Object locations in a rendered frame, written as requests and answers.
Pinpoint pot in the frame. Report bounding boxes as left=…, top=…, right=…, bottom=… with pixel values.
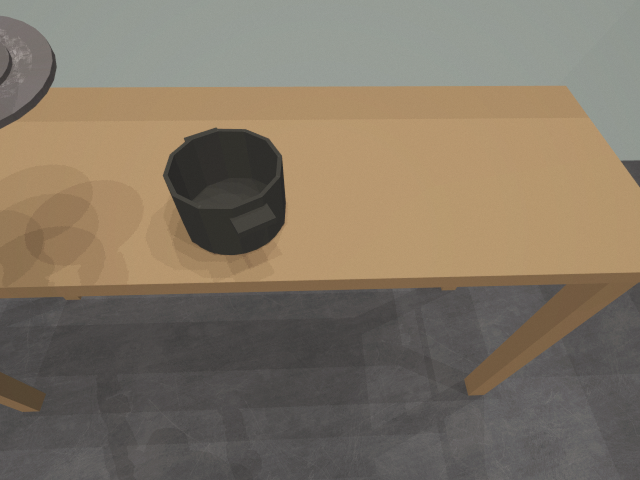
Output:
left=163, top=127, right=286, bottom=255

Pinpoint table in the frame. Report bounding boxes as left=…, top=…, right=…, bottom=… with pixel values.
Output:
left=0, top=86, right=640, bottom=412

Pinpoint lid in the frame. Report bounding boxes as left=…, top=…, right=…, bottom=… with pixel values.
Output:
left=0, top=16, right=57, bottom=129

